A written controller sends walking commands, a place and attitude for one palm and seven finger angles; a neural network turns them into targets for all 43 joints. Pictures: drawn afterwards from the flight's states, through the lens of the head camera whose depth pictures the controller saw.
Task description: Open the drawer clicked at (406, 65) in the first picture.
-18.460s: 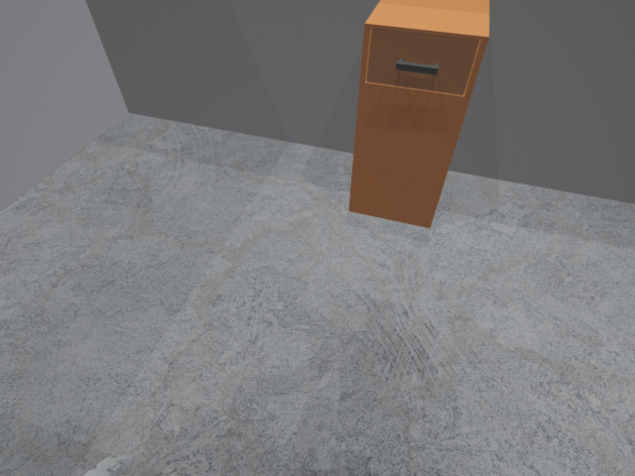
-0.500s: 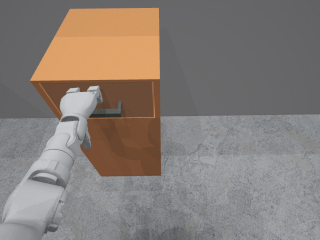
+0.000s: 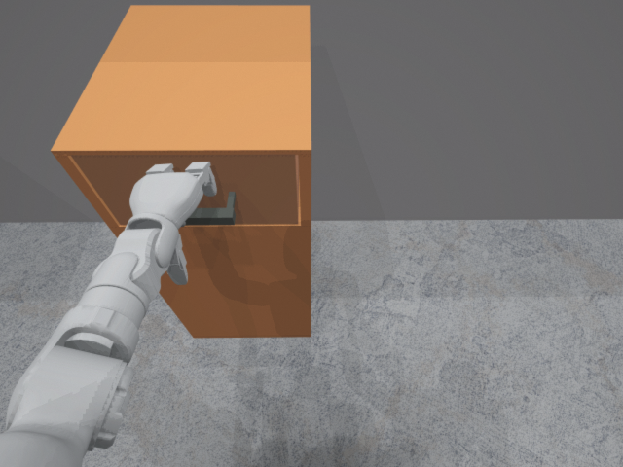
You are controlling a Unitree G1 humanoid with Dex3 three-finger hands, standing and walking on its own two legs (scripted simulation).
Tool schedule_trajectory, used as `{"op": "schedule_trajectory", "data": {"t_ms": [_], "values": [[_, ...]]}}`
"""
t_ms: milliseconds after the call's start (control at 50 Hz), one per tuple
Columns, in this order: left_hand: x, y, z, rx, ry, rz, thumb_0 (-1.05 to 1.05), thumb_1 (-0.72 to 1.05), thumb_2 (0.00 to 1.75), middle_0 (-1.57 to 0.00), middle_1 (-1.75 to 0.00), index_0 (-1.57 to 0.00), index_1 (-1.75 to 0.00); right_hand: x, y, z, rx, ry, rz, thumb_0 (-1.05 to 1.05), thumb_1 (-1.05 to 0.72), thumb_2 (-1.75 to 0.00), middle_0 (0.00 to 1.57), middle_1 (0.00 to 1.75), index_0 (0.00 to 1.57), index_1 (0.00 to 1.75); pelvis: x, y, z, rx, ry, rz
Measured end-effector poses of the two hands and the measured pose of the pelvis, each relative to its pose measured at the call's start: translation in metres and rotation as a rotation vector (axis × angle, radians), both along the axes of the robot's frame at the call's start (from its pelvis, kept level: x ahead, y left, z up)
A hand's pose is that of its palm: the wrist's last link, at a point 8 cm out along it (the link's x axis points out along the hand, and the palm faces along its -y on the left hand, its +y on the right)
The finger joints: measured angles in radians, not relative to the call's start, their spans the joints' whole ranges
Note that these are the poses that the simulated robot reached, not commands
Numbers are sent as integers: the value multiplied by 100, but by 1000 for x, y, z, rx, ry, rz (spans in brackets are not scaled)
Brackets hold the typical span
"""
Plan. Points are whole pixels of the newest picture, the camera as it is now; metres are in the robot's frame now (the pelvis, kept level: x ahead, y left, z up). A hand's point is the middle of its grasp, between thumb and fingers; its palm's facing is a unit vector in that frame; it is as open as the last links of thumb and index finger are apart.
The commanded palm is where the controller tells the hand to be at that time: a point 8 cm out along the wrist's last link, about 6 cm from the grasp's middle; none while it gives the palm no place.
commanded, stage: move the hooked fingers above the handle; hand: left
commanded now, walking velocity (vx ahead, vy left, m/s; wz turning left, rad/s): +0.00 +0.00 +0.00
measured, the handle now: (195, 207) +0.52 +0.18 -0.02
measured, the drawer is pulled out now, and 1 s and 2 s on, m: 0.00 0.00 0.00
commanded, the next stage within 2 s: lower the fingers behind the handle in 1.70 s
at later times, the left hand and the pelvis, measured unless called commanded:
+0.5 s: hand (190, 216) +0.46 +0.17 +0.03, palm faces -0.05 -0.10 -0.99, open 13.8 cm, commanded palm +0.44 +0.20 +0.09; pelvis +0.00 +0.01 +0.00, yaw +0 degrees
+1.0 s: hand (183, 215) +0.46 +0.18 +0.03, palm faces -0.07 -0.08 -0.99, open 13.8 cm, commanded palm +0.45 +0.20 +0.09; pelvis -0.01 +0.01 -0.01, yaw +1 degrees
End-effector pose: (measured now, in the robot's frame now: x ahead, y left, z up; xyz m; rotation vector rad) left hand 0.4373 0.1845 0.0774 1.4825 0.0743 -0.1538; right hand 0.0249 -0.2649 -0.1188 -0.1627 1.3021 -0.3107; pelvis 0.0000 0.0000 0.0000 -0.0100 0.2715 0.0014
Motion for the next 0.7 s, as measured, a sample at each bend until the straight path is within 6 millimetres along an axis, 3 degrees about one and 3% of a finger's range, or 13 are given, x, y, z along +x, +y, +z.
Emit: {"op": "schedule_trajectory", "data": {"t_ms": [80, 180, 300, 400, 500, 600, 700], "values": [[0, -6, 1, -20, -101, -71, 0, -49, 30, -32, -120, -32, -120, 0, -2, -1, -16, 1, -3, 1, -91, -90, 20, 30, 20, 30, 0, 2, -4, -1, 12, -5], [8, 22, 9, 49, -214, 51, 0, -49, 30, -32, -120, -32, -120, 2, 1, -9, 1, 6, 5, 1, -91, -90, 20, 30, 20, 30, -3, 5, -8, -2, 39, -11], [3, 40, 5, 94, -86, 184, 0, -49, 30, -32, -120, -34, -122, 7, 10, -10, 44, 5, 0, 1, -91, -90, 20, 30, 20, 30, 0, 8, -3, -5, 27, -6], [-3, 16, 2, 30, -9, 56, 0, -49, 30, -32, -120, -33, -121, 14, 13, -2, 20, -18, 16, 1, -91, -90, 20, 30, 20, 30, 2, 10, 0, -9, -6, 12], [0, -11, 8, -24, -106, -87, 0, -49, 30, -32, -120, -32, -120, 20, 11, 2, -14, -51, 23, 1, -91, -90, 20, 30, 20, 30, -1, 12, -3, -9, -3, 7], [9, -1, 12, 12, -214, -26, 0, -49, 30, -36, -123, -32, -120, 16, 11, -5, -5, -48, 26, 1, -91, -90, 20, 30, 20, 30, -6, 13, -8, -6, 25, -12], [8, 12, 6, 76, -161, 100, 0, -49, 30, -37, -125, -32, -122, 7, 16, -11, 32, -20, 7, 1, -91, -90, 20, 30, 20, 30, -8, 13, -6, -2, 28, -24]]}}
